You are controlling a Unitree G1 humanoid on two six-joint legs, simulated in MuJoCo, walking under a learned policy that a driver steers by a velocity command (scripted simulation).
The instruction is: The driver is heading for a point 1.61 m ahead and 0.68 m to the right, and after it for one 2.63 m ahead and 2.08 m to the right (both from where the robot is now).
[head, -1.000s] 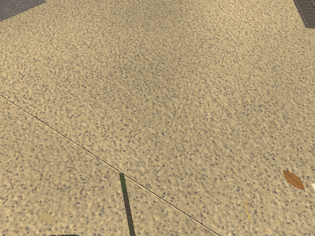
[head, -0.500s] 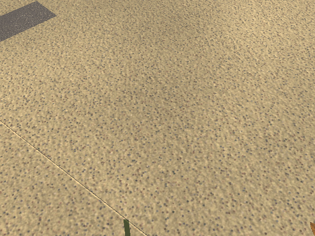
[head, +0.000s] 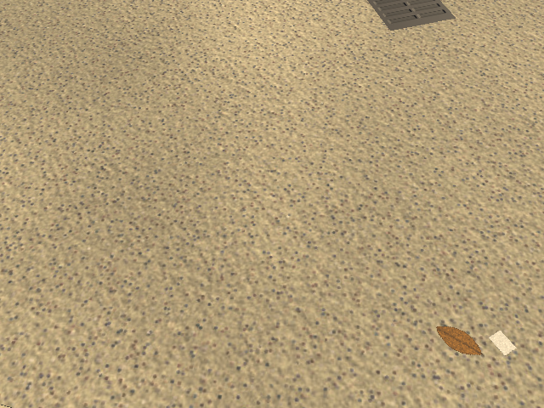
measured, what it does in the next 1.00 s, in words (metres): steps on the spot, turning right: right foot, then left foot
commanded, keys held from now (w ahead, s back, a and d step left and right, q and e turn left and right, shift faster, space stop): e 0.96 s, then q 0.04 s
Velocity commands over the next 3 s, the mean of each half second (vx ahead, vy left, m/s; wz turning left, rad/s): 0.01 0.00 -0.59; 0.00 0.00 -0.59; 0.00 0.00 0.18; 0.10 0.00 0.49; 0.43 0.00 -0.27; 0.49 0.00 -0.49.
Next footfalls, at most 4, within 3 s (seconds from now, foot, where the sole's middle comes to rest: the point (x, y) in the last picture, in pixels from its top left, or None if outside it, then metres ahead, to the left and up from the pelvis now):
0.04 right None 0.05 -0.12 -0.78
0.58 left None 0.12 0.08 -0.78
1.00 right None -0.01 -0.16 -0.78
1.52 left None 0.08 0.04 -0.77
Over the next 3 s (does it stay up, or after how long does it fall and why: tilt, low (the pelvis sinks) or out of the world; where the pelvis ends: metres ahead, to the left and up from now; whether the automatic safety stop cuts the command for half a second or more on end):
stays up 0.50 -0.25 -0.02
